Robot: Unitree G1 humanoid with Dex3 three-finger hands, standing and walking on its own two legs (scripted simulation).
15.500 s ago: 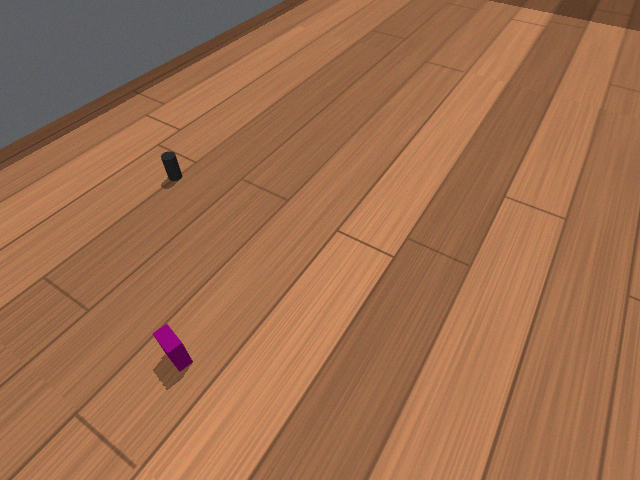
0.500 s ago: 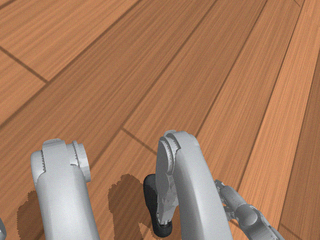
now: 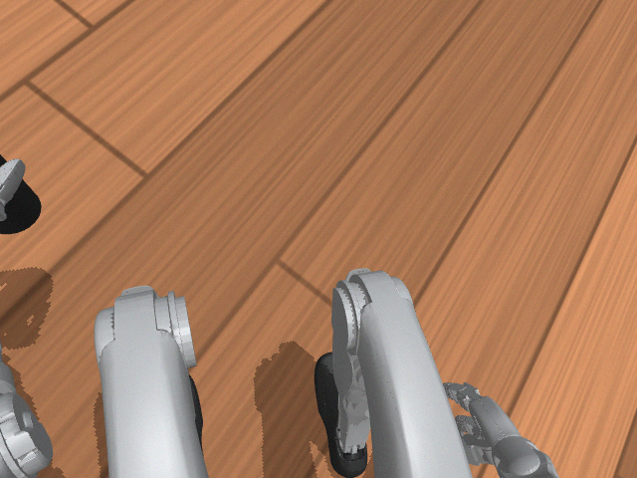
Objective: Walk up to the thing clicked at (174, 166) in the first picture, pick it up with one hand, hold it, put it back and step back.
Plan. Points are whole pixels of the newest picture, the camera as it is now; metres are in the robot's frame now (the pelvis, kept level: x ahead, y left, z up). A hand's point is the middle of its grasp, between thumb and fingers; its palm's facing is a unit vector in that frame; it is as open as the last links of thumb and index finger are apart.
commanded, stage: settle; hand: left
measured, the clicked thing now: out of the picture +0.43 +0.34 -0.09
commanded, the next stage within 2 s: lift in 0.54 s
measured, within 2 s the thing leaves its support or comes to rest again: neither
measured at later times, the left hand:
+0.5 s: hand out of the picture +0.42 +0.32 -0.02, palm faces +0.39 -0.92 -0.06, open 5.7 cm
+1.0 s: hand out of the picture +0.41 +0.31 +0.03, palm faces +0.37 -0.93 -0.07, open 5.6 cm
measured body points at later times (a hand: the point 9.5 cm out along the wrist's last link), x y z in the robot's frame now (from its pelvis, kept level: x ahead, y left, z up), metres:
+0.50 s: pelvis +0.00 +0.00 +0.02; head +0.21 +0.07 +0.41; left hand +0.40 +0.37 -0.01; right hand +0.13 -0.26 -0.10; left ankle +0.08 +0.14 -0.31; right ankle +0.09 -0.12 -0.31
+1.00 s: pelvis +0.00 +0.00 +0.05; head +0.20 +0.06 +0.45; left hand +0.38 +0.36 +0.03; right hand +0.13 -0.26 -0.08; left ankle +0.08 +0.14 -0.31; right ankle +0.09 -0.12 -0.31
